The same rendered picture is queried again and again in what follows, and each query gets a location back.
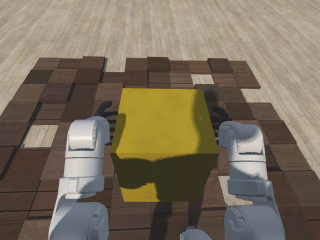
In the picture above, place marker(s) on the right robot upper arm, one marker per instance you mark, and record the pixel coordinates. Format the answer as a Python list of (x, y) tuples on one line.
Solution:
[(252, 222)]

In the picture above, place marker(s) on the robot left hand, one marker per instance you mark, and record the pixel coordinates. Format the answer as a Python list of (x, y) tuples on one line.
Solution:
[(99, 112)]

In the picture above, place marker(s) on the left robot upper arm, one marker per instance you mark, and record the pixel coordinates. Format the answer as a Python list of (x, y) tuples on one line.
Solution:
[(80, 221)]

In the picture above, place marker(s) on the left robot forearm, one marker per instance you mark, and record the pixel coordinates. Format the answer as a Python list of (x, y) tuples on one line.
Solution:
[(86, 140)]

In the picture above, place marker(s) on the right robot forearm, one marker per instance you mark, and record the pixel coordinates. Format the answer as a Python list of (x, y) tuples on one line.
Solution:
[(248, 178)]

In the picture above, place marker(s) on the carton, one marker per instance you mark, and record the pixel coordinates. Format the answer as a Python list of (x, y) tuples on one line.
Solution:
[(164, 147)]

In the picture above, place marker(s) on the right robot shin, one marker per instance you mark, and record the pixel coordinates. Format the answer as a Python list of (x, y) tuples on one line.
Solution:
[(190, 227)]

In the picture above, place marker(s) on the robot right hand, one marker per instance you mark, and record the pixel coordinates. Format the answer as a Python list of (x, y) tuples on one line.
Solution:
[(220, 120)]

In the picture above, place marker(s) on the right robot thigh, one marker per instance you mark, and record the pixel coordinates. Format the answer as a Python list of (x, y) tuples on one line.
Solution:
[(194, 234)]

